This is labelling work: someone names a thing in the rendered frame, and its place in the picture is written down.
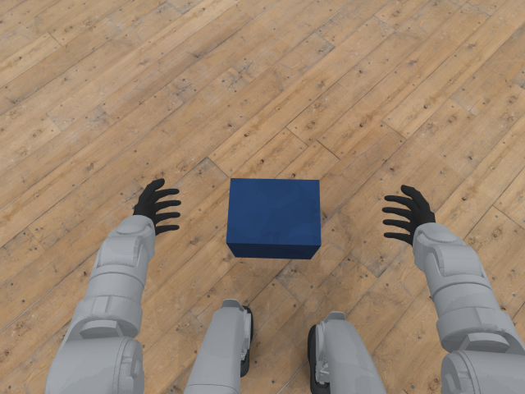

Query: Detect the left robot upper arm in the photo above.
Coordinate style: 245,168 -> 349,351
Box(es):
48,336 -> 144,394

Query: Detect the right robot hand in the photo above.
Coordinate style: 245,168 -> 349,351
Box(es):
382,185 -> 436,247

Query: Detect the robot left foot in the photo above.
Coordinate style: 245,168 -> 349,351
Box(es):
240,305 -> 253,378

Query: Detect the robot right foot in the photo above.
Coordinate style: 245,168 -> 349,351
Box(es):
308,325 -> 331,394

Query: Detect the left robot hand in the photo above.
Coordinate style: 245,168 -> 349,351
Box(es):
133,178 -> 181,236

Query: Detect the left robot forearm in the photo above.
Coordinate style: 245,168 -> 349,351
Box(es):
44,215 -> 156,394

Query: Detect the right robot forearm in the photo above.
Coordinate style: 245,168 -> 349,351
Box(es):
413,222 -> 525,356

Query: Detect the robot foot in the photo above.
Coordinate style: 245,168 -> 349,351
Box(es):
240,305 -> 253,378
308,325 -> 331,394

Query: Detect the right robot upper arm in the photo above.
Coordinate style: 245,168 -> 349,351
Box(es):
441,350 -> 525,394

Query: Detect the carton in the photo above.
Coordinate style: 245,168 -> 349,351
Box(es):
226,178 -> 322,259

